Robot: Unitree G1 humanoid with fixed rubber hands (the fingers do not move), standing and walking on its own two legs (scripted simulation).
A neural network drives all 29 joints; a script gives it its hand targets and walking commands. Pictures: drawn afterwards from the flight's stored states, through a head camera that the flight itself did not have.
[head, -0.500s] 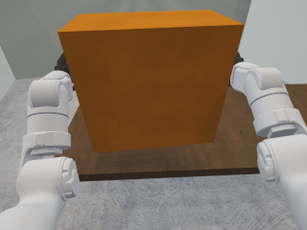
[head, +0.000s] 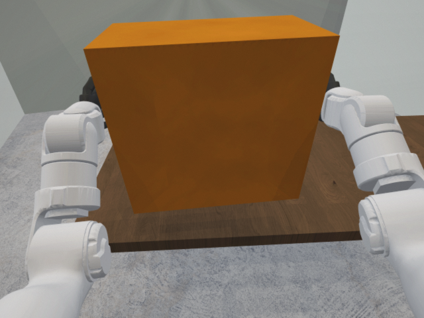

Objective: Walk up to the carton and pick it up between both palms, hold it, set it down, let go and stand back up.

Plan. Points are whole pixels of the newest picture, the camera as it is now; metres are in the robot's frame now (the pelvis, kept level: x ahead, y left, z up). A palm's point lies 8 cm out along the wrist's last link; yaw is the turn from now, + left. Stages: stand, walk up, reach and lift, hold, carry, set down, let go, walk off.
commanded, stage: hold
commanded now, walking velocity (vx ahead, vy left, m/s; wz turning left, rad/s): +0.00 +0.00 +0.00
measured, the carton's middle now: (211, 116) +0.38 +0.00 +0.27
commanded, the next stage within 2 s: none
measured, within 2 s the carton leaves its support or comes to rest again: neither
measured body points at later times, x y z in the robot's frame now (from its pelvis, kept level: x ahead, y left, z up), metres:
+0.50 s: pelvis +0.00 +0.00 +0.00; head -0.09 +0.01 +0.44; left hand +0.38 +0.21 +0.28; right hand +0.38 -0.20 +0.29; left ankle +0.05 +0.12 -0.75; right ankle +0.00 -0.13 -0.75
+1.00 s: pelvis +0.00 +0.00 +0.00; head -0.09 +0.01 +0.44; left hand +0.38 +0.21 +0.29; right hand +0.39 -0.20 +0.30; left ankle +0.05 +0.12 -0.75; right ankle +0.00 -0.13 -0.75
